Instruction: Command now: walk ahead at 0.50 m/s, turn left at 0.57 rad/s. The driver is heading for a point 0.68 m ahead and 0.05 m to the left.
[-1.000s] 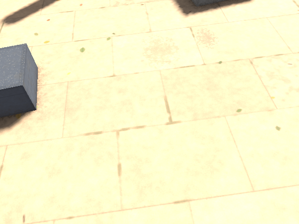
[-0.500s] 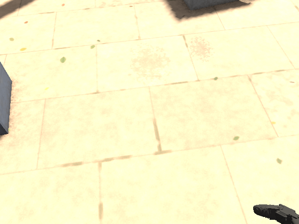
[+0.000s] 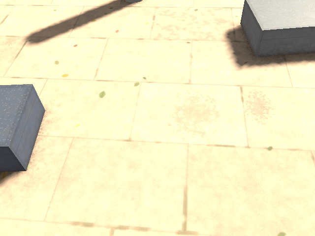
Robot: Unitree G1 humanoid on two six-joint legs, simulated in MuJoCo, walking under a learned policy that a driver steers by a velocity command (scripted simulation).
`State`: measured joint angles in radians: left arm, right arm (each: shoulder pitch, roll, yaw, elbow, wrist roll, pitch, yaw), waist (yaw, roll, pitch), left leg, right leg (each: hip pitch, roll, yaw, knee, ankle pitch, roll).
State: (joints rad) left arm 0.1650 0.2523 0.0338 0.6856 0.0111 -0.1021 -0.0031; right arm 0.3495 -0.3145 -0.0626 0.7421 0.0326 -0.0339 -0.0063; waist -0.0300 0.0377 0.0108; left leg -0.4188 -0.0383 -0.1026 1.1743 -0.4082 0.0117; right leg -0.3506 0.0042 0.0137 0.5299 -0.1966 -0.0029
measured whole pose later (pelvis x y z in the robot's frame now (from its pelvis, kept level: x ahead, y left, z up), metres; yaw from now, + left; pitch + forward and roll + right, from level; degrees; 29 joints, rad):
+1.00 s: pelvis +0.52 +0.08 -0.02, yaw +2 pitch +3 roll +1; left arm 0.08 0.27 0.04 0.66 0.01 -0.06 -0.05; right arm 0.32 -0.28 -0.05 0.83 0.00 -0.04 -0.02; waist -0.04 -0.03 0.05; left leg -0.08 0.04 0.15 0.79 -0.50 -0.02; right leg -0.53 0.02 -0.04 0.60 -0.10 -0.08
